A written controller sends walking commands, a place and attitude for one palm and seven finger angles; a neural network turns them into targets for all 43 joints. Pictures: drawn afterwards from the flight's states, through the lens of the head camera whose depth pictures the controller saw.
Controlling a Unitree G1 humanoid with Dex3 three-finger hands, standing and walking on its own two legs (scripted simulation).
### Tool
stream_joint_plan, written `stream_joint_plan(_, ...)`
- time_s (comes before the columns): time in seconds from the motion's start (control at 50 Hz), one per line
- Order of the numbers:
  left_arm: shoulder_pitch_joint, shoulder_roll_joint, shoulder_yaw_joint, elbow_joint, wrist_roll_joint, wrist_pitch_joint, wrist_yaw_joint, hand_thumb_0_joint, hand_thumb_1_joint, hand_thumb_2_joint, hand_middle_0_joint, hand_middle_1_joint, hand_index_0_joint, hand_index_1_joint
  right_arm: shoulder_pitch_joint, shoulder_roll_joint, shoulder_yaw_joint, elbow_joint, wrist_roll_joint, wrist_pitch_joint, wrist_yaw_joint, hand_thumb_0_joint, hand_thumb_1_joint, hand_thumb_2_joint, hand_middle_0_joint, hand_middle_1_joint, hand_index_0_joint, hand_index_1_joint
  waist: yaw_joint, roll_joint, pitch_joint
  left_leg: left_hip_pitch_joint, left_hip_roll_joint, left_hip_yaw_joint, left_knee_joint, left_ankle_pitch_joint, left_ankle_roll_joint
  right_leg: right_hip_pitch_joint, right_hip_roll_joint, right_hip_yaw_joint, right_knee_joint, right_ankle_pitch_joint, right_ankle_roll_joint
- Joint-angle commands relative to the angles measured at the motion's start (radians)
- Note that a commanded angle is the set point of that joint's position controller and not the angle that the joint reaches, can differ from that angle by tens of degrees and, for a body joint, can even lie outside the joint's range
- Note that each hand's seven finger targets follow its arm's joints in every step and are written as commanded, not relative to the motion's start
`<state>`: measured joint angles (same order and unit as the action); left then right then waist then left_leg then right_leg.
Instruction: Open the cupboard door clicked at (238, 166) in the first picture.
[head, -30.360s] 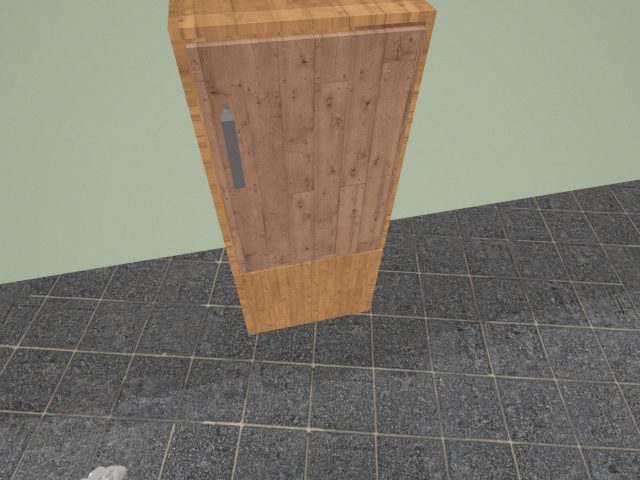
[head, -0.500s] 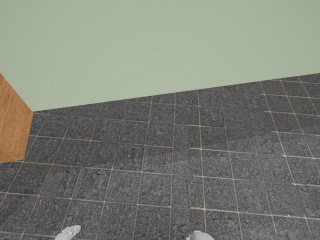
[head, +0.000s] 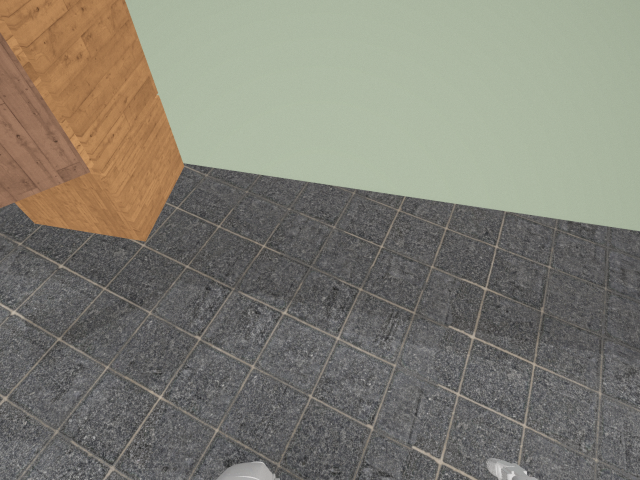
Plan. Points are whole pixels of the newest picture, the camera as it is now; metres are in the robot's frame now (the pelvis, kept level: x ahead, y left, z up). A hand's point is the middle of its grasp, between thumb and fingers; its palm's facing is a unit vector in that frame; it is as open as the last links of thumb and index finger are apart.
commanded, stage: turn to face it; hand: left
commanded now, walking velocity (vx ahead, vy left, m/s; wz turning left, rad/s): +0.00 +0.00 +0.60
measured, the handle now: out of the picture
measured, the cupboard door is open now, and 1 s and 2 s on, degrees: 46 46 46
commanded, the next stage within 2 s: take the last steps up to it in 0.98 s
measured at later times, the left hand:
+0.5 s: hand out of the picture +0.11 +0.20 -0.14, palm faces +0.25 -0.93 -0.28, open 7.4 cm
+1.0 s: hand out of the picture -0.08 +0.18 -0.18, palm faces +0.58 -0.78 -0.24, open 7.4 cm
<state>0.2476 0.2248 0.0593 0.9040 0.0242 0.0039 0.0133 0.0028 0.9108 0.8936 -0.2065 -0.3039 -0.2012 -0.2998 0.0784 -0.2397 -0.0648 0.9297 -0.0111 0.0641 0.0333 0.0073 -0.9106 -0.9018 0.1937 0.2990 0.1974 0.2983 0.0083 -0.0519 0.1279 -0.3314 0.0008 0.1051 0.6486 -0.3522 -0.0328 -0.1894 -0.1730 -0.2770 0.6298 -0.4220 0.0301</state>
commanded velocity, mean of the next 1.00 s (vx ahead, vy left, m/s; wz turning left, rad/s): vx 0.00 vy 0.00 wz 0.49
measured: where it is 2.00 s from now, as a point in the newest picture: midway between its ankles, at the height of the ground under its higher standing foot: outside the picture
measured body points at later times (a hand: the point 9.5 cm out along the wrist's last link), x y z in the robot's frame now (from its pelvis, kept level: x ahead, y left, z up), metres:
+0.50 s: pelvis +0.03 -0.03 +0.00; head +0.08 -0.04 +0.45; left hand +0.10 +0.24 -0.12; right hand +0.15 -0.26 -0.16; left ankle +0.00 +0.10 -0.71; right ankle +0.05 -0.14 -0.73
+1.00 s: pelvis +0.03 +0.00 +0.00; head +0.05 +0.05 +0.45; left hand -0.11 +0.22 -0.16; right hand +0.28 -0.14 -0.12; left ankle -0.02 +0.07 -0.73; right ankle +0.05 -0.15 -0.68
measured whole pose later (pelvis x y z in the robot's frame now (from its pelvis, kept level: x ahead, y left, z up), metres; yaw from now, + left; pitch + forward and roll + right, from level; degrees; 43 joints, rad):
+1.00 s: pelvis +0.03 +0.00 +0.00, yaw +32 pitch +0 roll +0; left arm 0.27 0.25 0.07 0.99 0.02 0.06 0.02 0.01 0.91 0.89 -0.20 -0.30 -0.20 -0.30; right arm 0.06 -0.21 -0.04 0.92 -0.02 0.02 0.00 0.00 -0.91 -0.90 0.20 0.30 0.20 0.30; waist 0.04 -0.06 0.10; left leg -0.30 -0.01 0.08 0.63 -0.33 0.06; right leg -0.36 -0.12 -0.09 1.00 -0.55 0.06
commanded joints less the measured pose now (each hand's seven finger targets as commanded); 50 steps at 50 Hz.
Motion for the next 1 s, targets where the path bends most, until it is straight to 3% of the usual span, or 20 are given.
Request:
stream_joint_plan(0.0,-0.069,0.095,0.020,-0.140,-0.016,-0.005,0.001,0.000,0.900,0.900,-0.200,-0.300,-0.200,-0.300,0.249,-0.296,-0.078,-0.040,-0.011,-0.037,-0.018,0.000,-0.900,-0.900,0.200,0.300,0.200,0.300,-0.137,0.368,-0.303,0.448,0.436,-0.544,-0.243,0.876,0.292,-0.411,0.048,0.126,0.527,-0.276,0.058)
stream_joint_plan(0.02,-0.129,0.119,0.021,-0.152,-0.007,0.013,0.016,0.000,0.900,0.900,-0.200,-0.300,-0.200,-0.300,0.269,-0.272,-0.068,-0.027,-0.005,-0.035,-0.028,0.000,-0.900,-0.900,0.200,0.300,0.200,0.300,-0.135,0.243,-0.294,0.395,0.432,-0.501,-0.227,0.798,0.300,-0.419,0.035,0.240,0.578,-0.255,0.047)
stream_joint_plan(0.06,-0.145,0.111,0.026,-0.112,-0.010,0.017,0.012,0.000,0.900,0.900,-0.200,-0.300,-0.200,-0.300,0.155,-0.230,-0.060,-0.063,-0.013,-0.041,-0.047,0.000,-0.900,-0.900,0.200,0.300,0.200,0.300,-0.090,0.222,-0.194,0.245,0.336,-0.433,-0.269,0.604,0.257,-0.426,0.031,0.284,0.596,-0.128,0.057)
stream_joint_plan(0.1,-0.086,0.110,0.030,-0.075,-0.005,0.027,-0.001,0.000,0.900,0.900,-0.200,-0.300,-0.200,-0.300,0.073,-0.196,-0.044,-0.082,-0.013,-0.046,-0.047,0.000,-0.900,-0.900,0.200,0.300,0.200,0.300,-0.032,0.177,-0.152,0.170,0.253,-0.338,-0.297,0.505,0.204,-0.379,0.045,0.278,0.567,-0.015,0.060)
stream_joint_plan(0.14,-0.062,0.105,0.032,-0.066,-0.004,0.027,-0.006,0.000,0.900,0.900,-0.200,-0.300,-0.200,-0.300,0.070,-0.186,-0.038,-0.083,-0.011,-0.053,-0.045,0.000,-0.900,-0.900,0.200,0.300,0.200,0.300,-0.015,0.170,-0.163,0.161,0.222,-0.312,-0.307,0.480,0.190,-0.350,0.059,0.275,0.517,0.024,0.062)
stream_joint_plan(0.32,-0.139,0.094,0.022,-0.115,-0.010,0.015,0.001,0.000,0.900,0.900,-0.200,-0.300,-0.200,-0.300,0.119,-0.186,-0.054,-0.065,-0.016,-0.043,-0.040,0.000,-0.900,-0.900,0.200,0.300,0.200,0.300,-0.038,0.214,-0.172,0.163,0.193,-0.416,-0.257,0.515,0.197,-0.242,0.135,0.258,0.191,-0.010,0.058)
stream_joint_plan(0.4,-0.035,0.103,0.028,-0.095,-0.019,-0.002,0.010,0.000,0.900,0.900,-0.200,-0.300,-0.200,-0.300,0.067,-0.173,-0.058,-0.080,-0.007,-0.034,-0.042,0.000,-0.900,-0.900,0.200,0.300,0.200,0.300,0.018,0.208,-0.202,0.036,0.140,-0.446,-0.157,0.491,0.145,0.028,0.164,0.245,-0.135,0.167,0.037)
stream_joint_plan(0.42,0.015,0.150,0.038,-0.085,-0.012,-0.015,0.016,0.000,0.900,0.900,-0.200,-0.300,-0.200,-0.300,0.069,-0.138,-0.056,-0.088,0.002,-0.037,-0.036,0.000,-0.900,-0.900,0.200,0.300,0.200,0.300,0.041,0.091,-0.223,-0.083,0.087,-0.410,-0.067,0.330,0.095,0.191,0.070,0.334,-0.271,0.255,0.016)
stream_joint_plan(0.44,0.040,0.234,0.056,-0.078,0.004,-0.022,0.026,0.000,0.900,0.900,-0.200,-0.300,-0.200,-0.300,0.089,-0.068,-0.047,-0.105,0.010,-0.040,-0.032,0.000,-0.900,-0.900,0.200,0.300,0.200,0.300,0.044,-0.219,-0.233,-0.279,-0.076,-0.202,0.170,-0.124,0.004,0.317,-0.225,0.599,-0.325,0.416,-0.090)
stream_joint_plan(0.46,0.037,0.238,0.041,-0.080,-0.002,-0.019,0.025,0.000,0.900,0.900,-0.200,-0.300,-0.200,-0.300,0.078,-0.096,-0.051,-0.102,-0.005,-0.035,-0.031,0.000,-0.900,-0.900,0.200,0.300,0.200,0.300,0.041,-0.192,-0.208,-0.275,-0.071,-0.179,0.404,-0.296,-0.008,0.197,-0.336,0.614,-0.310,0.571,-0.178)
stream_joint_plan(0.48,0.007,0.197,0.036,-0.082,-0.007,-0.023,0.030,0.000,0.900,0.900,-0.200,-0.300,-0.200,-0.300,0.071,-0.103,-0.053,-0.083,-0.007,-0.023,-0.031,0.000,-0.900,-0.900,0.200,0.300,0.200,0.300,0.023,-0.229,-0.178,-0.273,-0.029,-0.206,0.536,-0.259,-0.008,0.126,-0.287,0.582,-0.299,0.611,-0.181)
stream_joint_plan(0.52,-0.079,0.129,0.021,-0.098,-0.012,-0.016,0.029,0.000,0.900,0.900,-0.200,-0.300,-0.200,-0.300,0.086,-0.086,-0.050,-0.051,-0.004,-0.009,-0.018,0.000,-0.900,-0.900,0.200,0.300,0.200,0.300,-0.026,-0.122,-0.134,-0.273,0.009,-0.172,0.628,-0.106,-0.027,0.095,-0.177,0.375,-0.261,0.666,-0.148)
stream_joint_plan(0.56,-0.069,0.115,0.014,-0.100,-0.012,-0.024,0.027,0.000,0.900,0.900,-0.200,-0.300,-0.200,-0.300,0.086,-0.063,-0.038,-0.040,-0.004,0.000,-0.009,0.000,-0.900,-0.900,0.200,0.300,0.200,0.300,-0.032,-0.137,-0.132,-0.265,0.016,-0.135,0.606,-0.040,-0.039,0.099,-0.138,0.263,-0.262,0.709,-0.112)
stream_joint_plan(0.76,0.073,0.163,0.037,-0.028,0.005,-0.022,0.022,0.000,0.900,0.900,-0.200,-0.300,-0.200,-0.300,-0.044,-0.022,-0.007,-0.055,0.002,-0.012,-0.006,0.000,-0.900,-0.900,0.200,0.300,0.200,0.300,0.040,-0.149,-0.131,-0.134,0.008,-0.022,0.167,-0.111,-0.015,0.166,-0.193,0.193,-0.206,0.799,-0.141)
stream_joint_plan(0.8,0.072,0.179,0.042,-0.017,0.005,-0.021,0.019,0.000,0.900,0.900,-0.200,-0.300,-0.200,-0.300,-0.024,-0.026,-0.004,-0.052,0.003,-0.021,-0.010,0.000,-0.900,-0.900,0.200,0.300,0.200,0.300,0.028,-0.153,-0.147,-0.064,-0.005,-0.001,0.067,-0.082,-0.001,0.152,-0.197,0.181,-0.170,0.803,-0.132)
stream_joint_plan(0.84,0.047,0.181,0.043,-0.008,-0.002,-0.020,0.014,0.000,0.900,0.900,-0.200,-0.300,-0.200,-0.300,0.047,-0.047,-0.007,-0.036,-0.001,-0.031,-0.014,0.000,-0.900,-0.900,0.200,0.300,0.200,0.300,-0.020,-0.126,-0.176,0.106,-0.019,0.013,-0.125,0.062,0.017,0.078,-0.169,0.134,-0.072,0.737,-0.084)
stream_joint_plan(0.86,0.030,0.169,0.041,-0.016,-0.012,-0.017,0.009,0.000,0.900,0.900,-0.200,-0.300,-0.200,-0.300,0.111,-0.098,-0.020,-0.021,-0.006,-0.042,-0.016,0.000,-0.900,-0.900,0.200,0.300,0.200,0.300,-0.061,-0.026,-0.226,0.279,0.050,-0.040,-0.228,0.266,0.049,-0.029,-0.137,0.089,0.071,0.638,-0.033)
stream_joint_plan(0.88,0.030,0.100,0.026,-0.050,-0.021,-0.011,0.001,0.000,0.900,0.900,-0.200,-0.300,-0.200,-0.300,0.175,-0.214,-0.045,-0.017,-0.016,-0.050,-0.023,0.000,-0.900,-0.900,0.200,0.300,0.200,0.300,-0.087,0.296,-0.264,0.439,0.323,-0.410,-0.238,0.660,0.190,-0.296,0.014,0.057,0.297,0.019,0.043)
stream_joint_plan(0.9,-0.016,0.079,0.009,-0.074,-0.012,0.004,0.010,0.000,0.900,0.900,-0.200,-0.300,-0.200,-0.300,0.213,-0.255,-0.049,-0.004,-0.009,-0.037,-0.031,0.000,-0.900,-0.900,0.200,0.300,0.200,0.300,-0.101,0.293,-0.267,0.359,0.436,-0.449,-0.257,0.787,0.285,-0.314,0.046,0.180,0.416,-0.274,0.031)
stream_joint_plan(0.98,-0.028,0.082,0.020,0.000,-0.007,0.028,0.003,0.000,0.900,0.900,-0.200,-0.300,-0.200,-0.300,0.076,-0.156,-0.018,-0.037,-0.012,-0.050,-0.062,0.000,-0.900,-0.900,0.200,0.300,0.200,0.300,-0.023,0.186,-0.139,0.183,0.281,-0.307,-0.312,0.590,0.223,-0.331,0.055,0.284,0.530,-0.049,0.039)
